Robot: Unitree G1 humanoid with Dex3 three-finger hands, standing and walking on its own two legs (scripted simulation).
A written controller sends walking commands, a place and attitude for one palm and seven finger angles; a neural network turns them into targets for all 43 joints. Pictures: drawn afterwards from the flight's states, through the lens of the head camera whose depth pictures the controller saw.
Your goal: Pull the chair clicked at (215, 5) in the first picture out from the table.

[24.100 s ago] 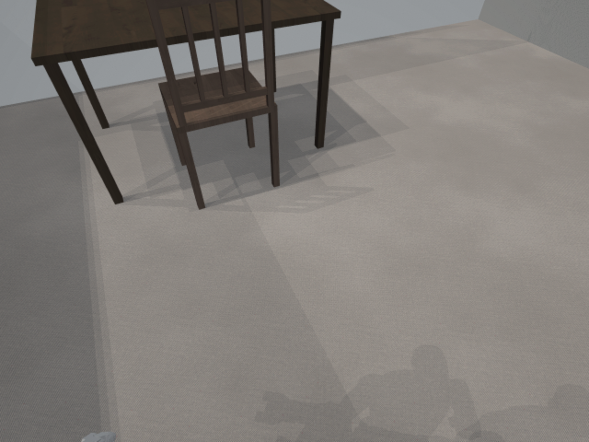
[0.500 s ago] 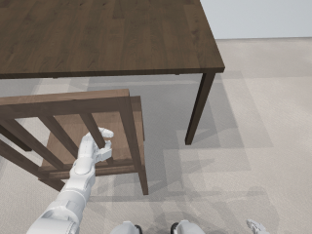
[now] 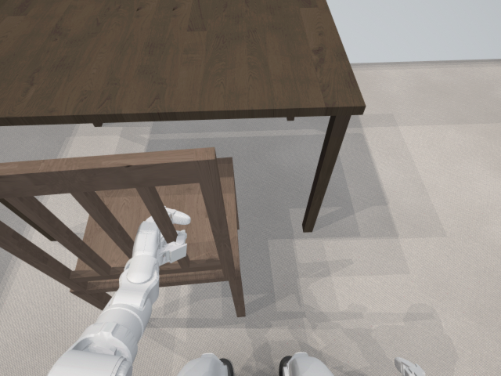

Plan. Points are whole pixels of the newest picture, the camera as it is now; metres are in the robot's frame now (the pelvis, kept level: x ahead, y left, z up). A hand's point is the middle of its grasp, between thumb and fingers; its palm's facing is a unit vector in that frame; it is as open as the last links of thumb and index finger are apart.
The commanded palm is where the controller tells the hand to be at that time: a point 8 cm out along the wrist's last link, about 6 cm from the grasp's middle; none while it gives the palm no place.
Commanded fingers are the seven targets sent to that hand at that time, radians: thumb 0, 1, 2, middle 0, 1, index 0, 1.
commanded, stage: step backward, pulling the chair out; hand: left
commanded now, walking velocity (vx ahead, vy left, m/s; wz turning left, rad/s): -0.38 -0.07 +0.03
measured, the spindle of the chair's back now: (120, 236) +0.36 +0.25 -0.05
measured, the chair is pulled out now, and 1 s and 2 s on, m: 0.15 0.17 0.35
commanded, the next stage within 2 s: none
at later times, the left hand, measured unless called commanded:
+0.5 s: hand (181, 245) +0.34 +0.14 -0.05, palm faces +0.02 -0.98 -0.20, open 5.1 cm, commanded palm +0.33 +0.19 -0.05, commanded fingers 0.00 0.90 0.90 -0.50 -1.45 -0.50 -1.45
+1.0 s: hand (179, 253) +0.33 +0.14 -0.05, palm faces +0.00 -0.98 -0.19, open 5.1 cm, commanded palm +0.31 +0.19 -0.05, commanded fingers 0.00 0.90 0.90 -0.50 -1.45 -0.50 -1.45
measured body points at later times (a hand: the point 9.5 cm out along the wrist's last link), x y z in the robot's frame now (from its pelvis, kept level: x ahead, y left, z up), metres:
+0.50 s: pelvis +0.00 +0.00 +0.00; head +0.05 +0.00 +0.45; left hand +0.34 +0.19 -0.04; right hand +0.10 -0.27 -0.12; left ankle +0.08 +0.11 -0.72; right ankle +0.08 -0.12 -0.71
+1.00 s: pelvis -0.02 +0.01 +0.00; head +0.04 +0.00 +0.45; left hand +0.32 +0.19 -0.04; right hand +0.07 -0.26 -0.12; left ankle -0.01 +0.14 -0.72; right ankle +0.03 -0.11 -0.72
